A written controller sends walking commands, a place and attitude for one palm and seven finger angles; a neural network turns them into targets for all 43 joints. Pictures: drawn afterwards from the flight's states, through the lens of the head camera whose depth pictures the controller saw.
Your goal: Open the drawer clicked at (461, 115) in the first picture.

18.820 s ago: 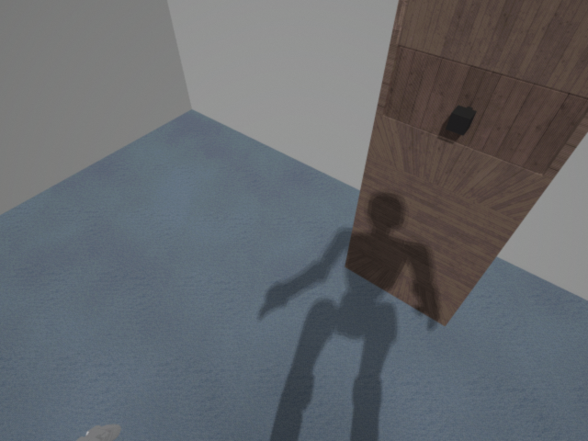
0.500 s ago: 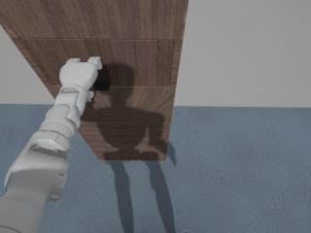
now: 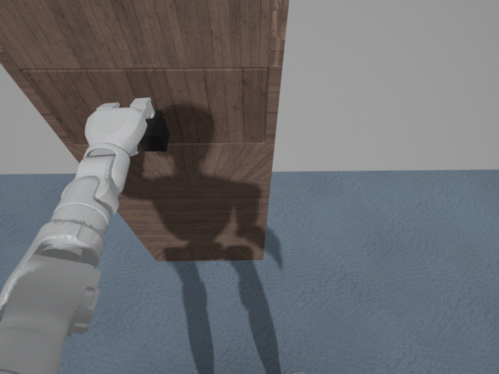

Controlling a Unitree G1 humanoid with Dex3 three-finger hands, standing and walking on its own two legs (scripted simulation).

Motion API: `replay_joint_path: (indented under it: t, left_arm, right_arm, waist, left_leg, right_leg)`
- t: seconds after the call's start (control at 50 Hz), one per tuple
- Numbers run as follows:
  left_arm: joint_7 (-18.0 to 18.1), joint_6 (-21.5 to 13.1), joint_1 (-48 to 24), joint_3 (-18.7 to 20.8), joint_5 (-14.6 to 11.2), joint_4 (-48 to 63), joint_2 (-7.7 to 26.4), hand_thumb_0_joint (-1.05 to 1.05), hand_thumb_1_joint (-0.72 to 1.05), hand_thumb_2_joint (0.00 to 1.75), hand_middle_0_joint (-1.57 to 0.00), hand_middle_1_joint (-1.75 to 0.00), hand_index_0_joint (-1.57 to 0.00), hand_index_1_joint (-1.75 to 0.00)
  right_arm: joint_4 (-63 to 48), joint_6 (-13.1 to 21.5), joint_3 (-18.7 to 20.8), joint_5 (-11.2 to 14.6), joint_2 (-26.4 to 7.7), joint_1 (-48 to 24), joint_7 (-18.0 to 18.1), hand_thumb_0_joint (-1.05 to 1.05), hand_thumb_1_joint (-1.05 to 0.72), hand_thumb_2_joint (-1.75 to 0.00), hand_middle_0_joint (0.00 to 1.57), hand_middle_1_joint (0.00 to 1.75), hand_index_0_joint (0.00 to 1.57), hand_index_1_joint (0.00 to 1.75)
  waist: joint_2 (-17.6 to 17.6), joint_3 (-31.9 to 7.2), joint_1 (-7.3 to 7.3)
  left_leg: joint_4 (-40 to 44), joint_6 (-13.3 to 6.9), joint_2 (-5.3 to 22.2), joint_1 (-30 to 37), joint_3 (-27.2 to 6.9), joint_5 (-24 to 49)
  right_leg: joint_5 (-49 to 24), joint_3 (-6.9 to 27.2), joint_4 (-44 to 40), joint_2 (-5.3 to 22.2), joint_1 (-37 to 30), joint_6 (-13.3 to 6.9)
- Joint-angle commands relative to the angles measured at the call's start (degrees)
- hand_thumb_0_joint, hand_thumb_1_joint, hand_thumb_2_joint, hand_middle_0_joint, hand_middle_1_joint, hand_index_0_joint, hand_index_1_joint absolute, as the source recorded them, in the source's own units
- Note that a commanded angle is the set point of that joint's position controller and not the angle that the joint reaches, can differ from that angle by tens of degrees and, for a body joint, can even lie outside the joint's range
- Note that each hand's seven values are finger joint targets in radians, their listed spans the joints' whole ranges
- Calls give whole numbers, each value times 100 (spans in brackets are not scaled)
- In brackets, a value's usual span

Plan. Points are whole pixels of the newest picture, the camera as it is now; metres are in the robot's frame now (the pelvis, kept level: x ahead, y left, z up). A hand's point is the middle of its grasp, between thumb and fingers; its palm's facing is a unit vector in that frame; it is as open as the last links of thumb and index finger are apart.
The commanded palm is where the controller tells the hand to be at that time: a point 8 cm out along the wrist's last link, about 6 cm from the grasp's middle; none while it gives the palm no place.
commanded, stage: pull the drawer open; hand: left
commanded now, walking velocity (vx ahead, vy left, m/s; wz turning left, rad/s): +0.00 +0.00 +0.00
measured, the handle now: (155, 126) +0.52 +0.15 +0.07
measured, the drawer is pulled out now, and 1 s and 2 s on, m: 0.00 0.07 0.28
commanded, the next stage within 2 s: none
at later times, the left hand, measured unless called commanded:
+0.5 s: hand (125, 160) +0.46 +0.20 +0.06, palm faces -0.03 -0.03 -1.00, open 4.9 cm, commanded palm +0.45 +0.19 +0.11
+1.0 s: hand (119, 186) +0.41 +0.20 +0.05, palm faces -0.02 -0.06 -1.00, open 5.2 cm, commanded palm +0.36 +0.20 +0.11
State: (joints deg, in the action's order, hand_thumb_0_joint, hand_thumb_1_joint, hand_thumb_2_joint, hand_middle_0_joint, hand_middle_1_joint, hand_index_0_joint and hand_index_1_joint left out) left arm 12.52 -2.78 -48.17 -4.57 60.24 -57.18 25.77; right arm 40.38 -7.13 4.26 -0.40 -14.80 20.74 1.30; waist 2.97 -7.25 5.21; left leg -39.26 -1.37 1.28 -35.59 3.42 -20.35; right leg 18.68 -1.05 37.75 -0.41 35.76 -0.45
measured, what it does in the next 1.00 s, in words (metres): stands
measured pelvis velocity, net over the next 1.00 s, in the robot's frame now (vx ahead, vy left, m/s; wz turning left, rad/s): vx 0.00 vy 0.00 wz -0.02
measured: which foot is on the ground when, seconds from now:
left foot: down 0.00-1.00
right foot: down 0.00-1.00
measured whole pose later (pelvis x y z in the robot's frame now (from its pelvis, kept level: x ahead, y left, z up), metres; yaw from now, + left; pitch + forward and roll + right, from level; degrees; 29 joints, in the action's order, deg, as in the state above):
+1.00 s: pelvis +0.00 +0.00 +0.01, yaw -1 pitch +11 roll +0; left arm 12.0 -0.5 -26.0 -5.2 58.3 -34.3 23.2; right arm 38.2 -9.0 4.3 1.4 -14.6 18.1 0.9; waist 3.6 -6.3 1.7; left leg -34.9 -1.3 1.0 -26.6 4.6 -19.2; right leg 17.9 0.3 34.9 -0.4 27.9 -0.5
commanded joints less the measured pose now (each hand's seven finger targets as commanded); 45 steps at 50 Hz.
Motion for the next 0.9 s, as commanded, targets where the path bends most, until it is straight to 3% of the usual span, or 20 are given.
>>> replay_joint_path:
  t: [0.0,0.08,0.1,0.16,0.24,0.26,0.28,0.3,0.32,0.38,0.42,0.46,0.5,0.56,0.62,0.68,0.74,0.84,0.86,0.88]
  left_arm:
    - [142,-221,-1428,346,-95,1338,960,0,90,90,-40,-135,-40,-135]
    - [152,-183,-1070,342,-62,1779,955,0,90,90,-40,-135,-40,-135]
    - [145,-142,-949,182,-99,1890,735,0,90,90,-40,-135,-40,-135]
    - [147,-86,-627,452,-157,2214,1005,0,90,90,-40,-135,-40,-135]
    - [133,38,-202,330,-192,2643,797,0,90,90,-40,-135,-40,-135]
    - [165,60,-1055,246,-135,2452,915,0,90,90,-40,-135,-40,-135]
    - [202,76,-1937,-4,-61,2182,764,0,90,90,-40,-135,-40,-135]
    - [240,108,-1994,80,-6,1850,829,0,90,90,-40,-135,-40,-135]
    - [259,112,-1902,189,33,1812,957,0,90,90,-40,-135,-40,-135]
    - [285,120,-2220,149,82,1739,971,0,90,90,-40,-135,-40,-135]
    - [266,107,-2256,-6,20,1541,716,0,90,90,-40,-135,-40,-135]
    - [256,94,-2307,136,32,1374,910,0,90,90,-40,-135,-40,-135]
    - [247,63,-2506,-170,10,1479,549,0,90,90,-40,-135,-40,-135]
    - [246,19,-2536,-19,29,1292,706,0,90,90,-40,-135,-40,-135]
    - [188,-91,-1846,-48,-28,1523,508,0,90,90,-40,-135,-40,-135]
    - [110,-166,-1264,-117,-121,1662,349,0,90,90,-40,-135,-40,-135]
    - [108,-214,-685,62,-116,2096,539,0,90,90,-40,-135,-40,-135]
    - [109,-141,131,163,-205,2590,597,0,90,90,-40,-135,-40,-135]
    - [114,-128,363,318,-215,2736,772,0,90,90,-40,-135,-40,-135]
    - [120,-109,405,164,-214,2967,633,0,90,90,-40,-135,-40,-135]
  right_arm:
    - [-505,83,266,3,-837,385,19,0,-90,-90,20,30,20,30]
    - [-586,40,278,32,-838,229,4,0,-90,-90,20,30,20,30]
    - [-618,42,282,43,-823,184,-14,0,-90,-90,20,30,20,30]
    - [-660,13,292,54,-862,84,-24,0,-90,-90,20,30,20,30]
    - [-734,2,294,78,-809,-74,-53,0,-90,-90,20,30,20,30]
    - [-612,-23,251,84,-868,-59,-11,0,-90,-90,20,30,20,30]
    - [-475,-6,246,83,-839,5,27,0,-90,-90,20,30,20,30]
    - [-412,21,262,85,-824,72,42,0,-90,-90,20,30,20,30]
    - [-429,36,252,72,-831,75,52,0,-90,-90,20,30,20,30]
    - [-407,33,248,23,-789,137,81,0,-90,-90,20,30,20,30]
    - [-402,33,250,17,-763,144,74,0,-90,-90,20,30,20,30]
    - [-385,14,229,18,-799,147,89,0,-90,-90,20,30,20,30]
    - [-434,31,236,16,-759,117,83,0,-90,-90,20,30,20,30]
    - [-411,34,227,20,-788,152,94,0,-90,-90,20,30,20,30]
    - [-573,47,245,9,-737,78,53,0,-90,-90,20,30,20,30]
    - [-691,21,228,36,-739,-49,36,0,-90,-90,20,30,20,30]
    - [-775,30,235,65,-752,-185,31,0,-90,-90,20,30,20,30]
    - [-884,42,225,138,-766,-390,29,0,-90,-90,20,30,20,30]
    - [-914,39,225,147,-785,-466,31,0,-90,-90,20,30,20,30]
    - [-945,53,207,151,-749,-521,22,0,-90,-90,20,30,20,30]
  waist:
    - [-232,-2349,-167]
    - [-180,-2262,-228]
    - [-152,-2176,-214]
    - [-277,-2248,-308]
    - [-271,-2179,-348]
    - [-327,-1910,-84]
    - [-327,-1596,130]
    - [-393,-1449,130]
    - [-289,-1617,20]
    - [-15,-2155,32]
    - [-94,-2164,67]
    - [-285,-2118,87]
    - [-158,-2098,146]
    - [-316,-2041,147]
    - [-108,-2313,-107]
    - [-376,-2111,-162]
    - [-333,-2019,-334]
    - [-528,-1636,-433]
    - [-447,-1678,-512]
    - [-354,-1696,-495]
  left_leg:
    - [158,-117,-188,1528,-148,3034]
    - [218,-124,-161,1672,-147,3328]
    - [217,-122,-156,1761,-146,3420]
    - [244,-121,-158,1794,-136,3608]
    - [280,-117,-156,1979,-135,3817]
    - [269,-98,-161,1905,-176,3555]
    - [259,-101,-174,1821,-175,3164]
    - [276,-93,-191,1705,-181,2866]
    - [297,-89,-210,1719,-163,2864]
    - [176,-82,-243,1944,-152,3160]
    - [144,-70,-254,1914,-167,3047]
    - [138,-77,-258,1782,-177,2930]
    - [143,-84,-269,1806,-176,2804]
    - [142,-87,-264,1712,-216,2690]
    - [175,-86,-265,1812,-179,2792]
    - [269,-110,-256,1651,-162,2538]
    - [369,-130,-257,1602,-133,2444]
    - [564,-140,-237,1518,-88,2135]
    - [596,-130,-242,1523,-81,2205]
    - [617,-131,-240,1602,-75,2197]
  right_leg:
    - [-2614,12,-269,-249,-1442,-131]
    - [-2718,11,-294,-240,-1505,-137]
    - [-2719,-6,-325,-254,-1446,-133]
    - [-2947,22,-331,-236,-1704,-138]
    - [-3081,4,-364,-230,-1761,-116]
    - [-2895,-17,-383,-229,-1516,-113]
    - [-2642,-52,-405,-233,-1161,-98]
    - [-2378,-72,-413,-236,-1044,-113]
    - [-2381,-52,-388,-224,-1143,-141]
    - [-2628,-21,-299,-198,-1233,-145]
    - [-2525,-32,-300,-205,-1169,-139]
    - [-2516,-24,-293,-200,-1204,-140]
    - [-2426,-18,-314,-190,-1097,-127]
    - [-2294,-34,-304,-203,-1065,-144]
    - [-2342,-14,-290,-204,-1300,-160]
    - [-2260,-10,-356,-205,-1444,-151]
    - [-2226,26,-415,-208,-1616,-176]
    - [-2030,39,-555,-207,-1757,-176]
    - [-2059,74,-563,-198,-1878,-192]
    - [-2072,77,-555,-189,-1875,-184]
